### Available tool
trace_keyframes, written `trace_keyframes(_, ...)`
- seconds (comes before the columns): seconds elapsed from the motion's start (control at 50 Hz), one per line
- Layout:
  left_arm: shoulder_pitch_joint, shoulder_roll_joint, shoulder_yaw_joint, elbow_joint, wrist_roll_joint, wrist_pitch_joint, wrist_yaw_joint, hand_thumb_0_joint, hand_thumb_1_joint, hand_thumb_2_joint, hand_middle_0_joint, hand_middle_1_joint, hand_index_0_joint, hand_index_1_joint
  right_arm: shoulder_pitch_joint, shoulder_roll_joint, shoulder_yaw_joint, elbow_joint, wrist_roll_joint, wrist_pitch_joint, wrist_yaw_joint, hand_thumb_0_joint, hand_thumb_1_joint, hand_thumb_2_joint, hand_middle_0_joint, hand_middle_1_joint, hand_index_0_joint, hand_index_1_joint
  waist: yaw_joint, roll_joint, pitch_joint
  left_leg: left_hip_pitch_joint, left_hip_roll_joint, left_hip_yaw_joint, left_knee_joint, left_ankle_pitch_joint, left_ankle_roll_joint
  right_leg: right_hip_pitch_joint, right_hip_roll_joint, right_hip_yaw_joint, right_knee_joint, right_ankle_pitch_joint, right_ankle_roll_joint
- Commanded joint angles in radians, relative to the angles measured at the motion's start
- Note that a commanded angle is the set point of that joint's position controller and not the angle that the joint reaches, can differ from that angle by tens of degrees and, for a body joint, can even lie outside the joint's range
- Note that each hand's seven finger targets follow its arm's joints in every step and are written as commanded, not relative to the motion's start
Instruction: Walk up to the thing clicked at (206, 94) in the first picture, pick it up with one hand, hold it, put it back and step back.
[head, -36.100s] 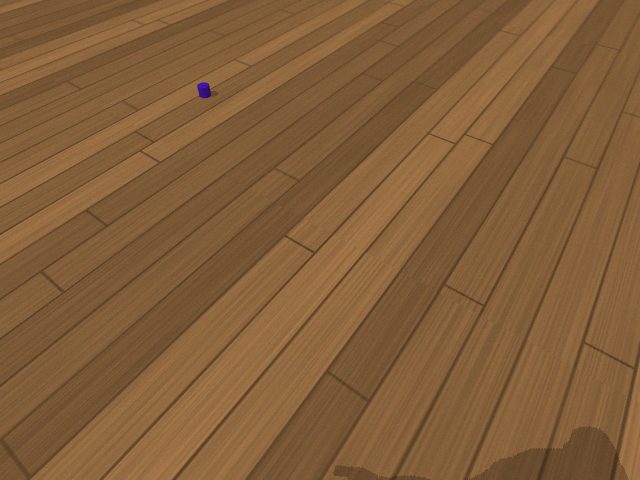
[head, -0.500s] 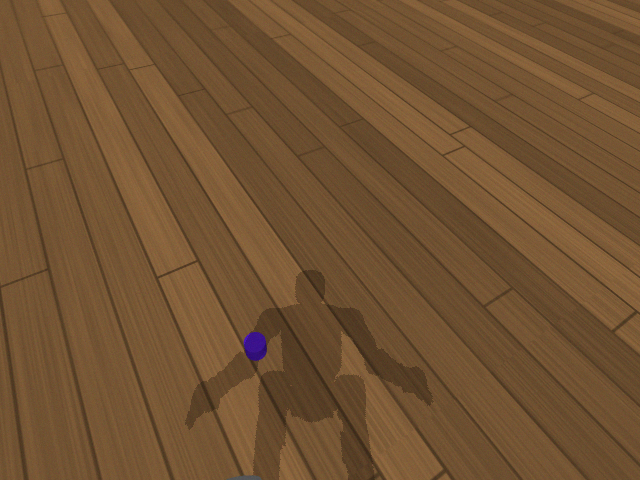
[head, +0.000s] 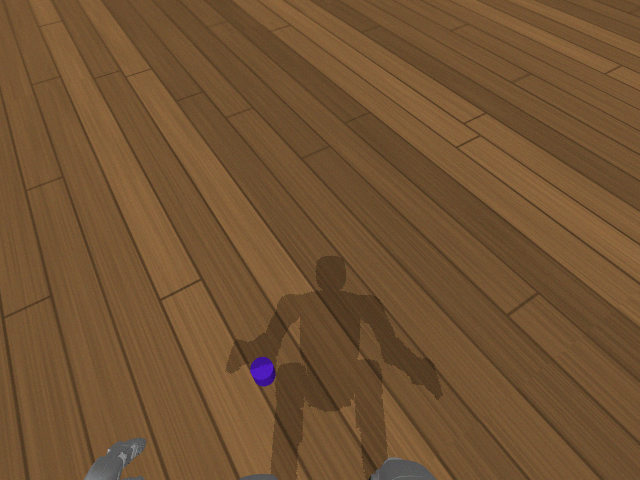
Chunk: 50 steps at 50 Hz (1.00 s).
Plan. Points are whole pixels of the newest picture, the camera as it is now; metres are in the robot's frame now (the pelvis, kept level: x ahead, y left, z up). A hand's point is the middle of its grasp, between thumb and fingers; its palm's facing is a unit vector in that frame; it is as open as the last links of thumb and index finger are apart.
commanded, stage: walk up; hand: left
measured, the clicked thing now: (263, 371) +0.48 +0.20 -0.72
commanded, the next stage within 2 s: none
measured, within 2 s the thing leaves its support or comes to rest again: neither
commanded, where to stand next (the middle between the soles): +0.09 -0.02 m, yaw -3 degrees
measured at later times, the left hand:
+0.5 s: hand out of the picture +0.12 +0.26 -0.13, palm faces +0.01 -0.94 -0.33, open 7.4 cm
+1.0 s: hand out of the picture +0.09 +0.24 -0.13, palm faces +0.01 -0.95 -0.33, open 7.4 cm
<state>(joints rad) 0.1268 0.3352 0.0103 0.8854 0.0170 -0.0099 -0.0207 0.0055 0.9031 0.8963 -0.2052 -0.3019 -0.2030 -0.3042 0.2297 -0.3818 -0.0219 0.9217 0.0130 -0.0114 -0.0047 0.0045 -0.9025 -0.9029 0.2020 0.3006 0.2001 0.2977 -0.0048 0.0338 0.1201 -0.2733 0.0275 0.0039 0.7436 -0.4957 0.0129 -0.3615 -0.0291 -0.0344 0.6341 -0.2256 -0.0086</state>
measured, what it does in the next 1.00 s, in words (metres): stands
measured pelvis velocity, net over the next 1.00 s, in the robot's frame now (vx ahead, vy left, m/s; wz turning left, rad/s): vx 0.02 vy -0.01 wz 0.00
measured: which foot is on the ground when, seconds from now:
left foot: down 0.00-1.00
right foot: down 0.00-1.00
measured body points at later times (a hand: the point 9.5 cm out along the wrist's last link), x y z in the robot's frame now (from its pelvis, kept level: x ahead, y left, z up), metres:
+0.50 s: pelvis +0.03 +0.01 +0.02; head +0.05 +0.01 +0.47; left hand +0.12 +0.31 -0.11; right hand +0.14 -0.30 -0.10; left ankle +0.00 +0.13 -0.72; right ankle +0.07 -0.12 -0.72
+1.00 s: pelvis +0.02 -0.01 +0.03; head +0.04 -0.02 +0.48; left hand +0.09 +0.29 -0.11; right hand +0.10 -0.31 -0.11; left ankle +0.00 +0.13 -0.72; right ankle +0.07 -0.13 -0.72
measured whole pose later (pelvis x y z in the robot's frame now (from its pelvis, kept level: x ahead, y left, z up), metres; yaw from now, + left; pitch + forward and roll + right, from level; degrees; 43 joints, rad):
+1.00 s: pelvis +0.02 -0.01 +0.03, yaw +0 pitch -2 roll +0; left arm 0.10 0.33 0.03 1.15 0.01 0.00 -0.02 0.01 0.90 0.90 -0.20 -0.30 -0.20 -0.30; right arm 0.11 -0.35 -0.01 1.14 0.00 0.00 0.01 0.00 -0.90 -0.90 0.20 0.30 0.20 0.30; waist 0.01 0.01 0.07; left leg -0.07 0.04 0.01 0.32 -0.21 -0.03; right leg -0.18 -0.01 -0.04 0.32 -0.10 0.00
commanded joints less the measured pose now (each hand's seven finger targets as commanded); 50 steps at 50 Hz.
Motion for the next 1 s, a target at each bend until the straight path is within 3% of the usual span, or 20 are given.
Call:
trace_keyframes(0.0, -0.038, 0.233, 0.066, -0.044, -0.021, 0.002, 0.018, 0.0, 0.9, 0.9, -0.2, -0.3, -0.2, -0.3, 0.124, -0.197, -0.054, 0.024, -0.032, -0.029, -0.017, 0.0, -0.9, -0.9, 0.2, 0.3, 0.2, 0.3, -0.023, -0.118, -0.162, 0.134, 0.041, -0.062, -0.327, 0.29, 0.007, 0.007, -0.162, 0.168, -0.123, 0.102, -0.095)
trace_keyframes(0.02, -0.037, 0.194, 0.055, -0.035, -0.031, 0.008, 0.016, 0.0, 0.9, 0.9, -0.2, -0.3, -0.2, -0.3, 0.026, -0.243, -0.058, -0.003, -0.037, -0.038, -0.017, 0.0, -0.9, -0.9, 0.2, 0.3, 0.2, 0.3, 0.009, -0.012, -0.127, 0.044, 0.169, -0.263, -0.405, 0.262, 0.053, 0.011, -0.086, 0.128, -0.101, 0.019, -0.035)
trace_keyframes(0.04, -0.033, 0.227, 0.068, 0.004, -0.028, 0.011, 0.017, 0.0, 0.9, 0.9, -0.2, -0.3, -0.2, -0.3, -0.068, -0.271, -0.058, -0.009, -0.02, -0.039, -0.011, 0.0, -0.9, -0.9, 0.2, 0.3, 0.2, 0.3, 0.043, 0.015, -0.081, -0.056, 0.198, -0.252, -0.366, 0.264, 0.094, 0.117, -0.034, 0.079, -0.097, -0.053, -0.028)
trace_keyframes(0.06, -0.03, 0.23, 0.065, 0.018, -0.019, 0.004, 0.018, 0.0, 0.9, 0.9, -0.2, -0.3, -0.2, -0.3, -0.087, -0.244, -0.046, -0.003, -0.02, -0.04, -0.006, 0.0, -0.9, -0.9, 0.2, 0.3, 0.2, 0.3, 0.047, -0.004, -0.093, -0.058, 0.178, -0.201, -0.333, 0.318, 0.08, 0.17, -0.057, 0.091, -0.131, 0.004, -0.034)
trace_keyframes(0.08, -0.048, 0.228, 0.063, 0.028, -0.019, -0.004, 0.016, 0.0, 0.9, 0.9, -0.2, -0.3, -0.2, -0.3, -0.08, -0.214, -0.036, 0.011, -0.017, -0.042, -0.006, 0.0, -0.9, -0.9, 0.2, 0.3, 0.2, 0.3, 0.032, -0.023, -0.108, -0.038, 0.135, -0.148, -0.333, 0.345, 0.052, 0.195, -0.074, 0.111, -0.152, 0.084, -0.041)
trace_keyframes(0.12, -0.067, 0.234, 0.059, 0.047, -0.024, -0.012, 0.013, 0.0, 0.9, 0.9, -0.2, -0.3, -0.2, -0.3, -0.063, -0.208, -0.029, 0.036, -0.015, -0.046, -0.009, 0.0, -0.9, -0.9, 0.2, 0.3, 0.2, 0.3, 0.014, 0.027, -0.139, 0.011, 0.108, -0.116, -0.353, 0.424, 0.025, 0.228, -0.092, 0.108, -0.156, 0.244, -0.049)
trace_keyframes(0.18, -0.071, 0.222, 0.048, 0.081, -0.031, -0.013, 0.015, 0.0, 0.9, 0.9, -0.2, -0.3, -0.2, -0.3, -0.096, -0.201, -0.026, 0.053, -0.009, -0.042, -0.008, 0.0, -0.9, -0.9, 0.2, 0.3, 0.2, 0.3, 0.021, 0.036, -0.199, 0.117, 0.104, -0.087, -0.332, 0.582, 0.018, 0.251, -0.101, 0.092, -0.178, 0.338, -0.044)
trace_keyframes(0.2, -0.08, 0.222, 0.047, 0.089, -0.031, -0.013, 0.016, 0.0, 0.9, 0.9, -0.2, -0.3, -0.2, -0.3, -0.097, -0.197, -0.025, 0.057, -0.009, -0.04, -0.009, 0.0, -0.9, -0.9, 0.2, 0.3, 0.2, 0.3, 0.017, 0.019, -0.208, 0.134, 0.104, -0.077, -0.335, 0.592, 0.017, 0.257, -0.102, 0.09, -0.188, 0.347, -0.043)
trace_keyframes(0.3, -0.098, 0.214, 0.037, 0.136, -0.027, -0.006, 0.014, 0.0, 0.9, 0.9, -0.2, -0.3, -0.2, -0.3, -0.15, -0.198, -0.026, 0.081, -0.011, -0.028, -0.008, 0.0, -0.9, -0.9, 0.2, 0.3, 0.2, 0.3, 0.015, 0.002, -0.186, 0.129, 0.109, -0.079, -0.402, 0.482, 0.017, 0.271, -0.103, 0.09, -0.243, 0.278, -0.026)
trace_keyframes(0.46, -0.107, 0.217, 0.035, 0.186, -0.022, -0.009, 0.014, 0.0, 0.9, 0.9, -0.2, -0.3, -0.2, -0.3, -0.189, -0.197, -0.023, 0.121, -0.01, -0.023, -0.005, 0.0, -0.9, -0.9, 0.2, 0.3, 0.2, 0.3, 0.012, -0.035, -0.177, 0.172, 0.113, -0.072, -0.459, 0.483, 0.01, 0.283, -0.108, 0.094, -0.296, 0.279, -0.01)
trace_keyframes(0.6, -0.094, 0.215, 0.04, 0.21, -0.018, -0.012, 0.015, 0.0, 0.9, 0.9, -0.2, -0.3, -0.2, -0.3, -0.216, -0.189, -0.02, 0.137, -0.011, -0.019, -0.001, 0.0, -0.9, -0.9, 0.2, 0.3, 0.2, 0.3, 0.017, -0.047, -0.142, 0.179, 0.106, -0.068, -0.49, 0.397, 0.006, 0.261, -0.107, 0.1, -0.346, 0.218, 0.0)
trace_keyframes(0.92, -0.084, 0.221, 0.063, 0.204, -0.005, -0.013, 0.016, 0.0, 0.9, 0.9, -0.2, -0.3, -0.2, -0.3, -0.17, -0.172, -0.022, 0.156, -0.019, -0.015, 0.0, 0.0, -0.9, -0.9, 0.2, 0.3, 0.2, 0.3, 0.013, -0.054, -0.123, 0.138, 0.091, -0.068, -0.488, 0.295, 0.006, 0.243, -0.11, 0.126, -0.392, 0.057, -0.005)
trace_keyframes(0.98, -0.09, 0.221, 0.064, 0.197, -0.004, -0.013, 0.016, 0.0, 0.9, 0.9, -0.2, -0.3, -0.2, -0.3, -0.152, -0.177, -0.022, 0.163, -0.022, -0.017, 0.0, 0.0, -0.9, -0.9, 0.2, 0.3, 0.2, 0.3, 0.01, -0.05, -0.138, 0.128, 0.095, -0.069, -0.487, 0.295, 0.006, 0.253, -0.111, 0.128, -0.382, 0.068, -0.011)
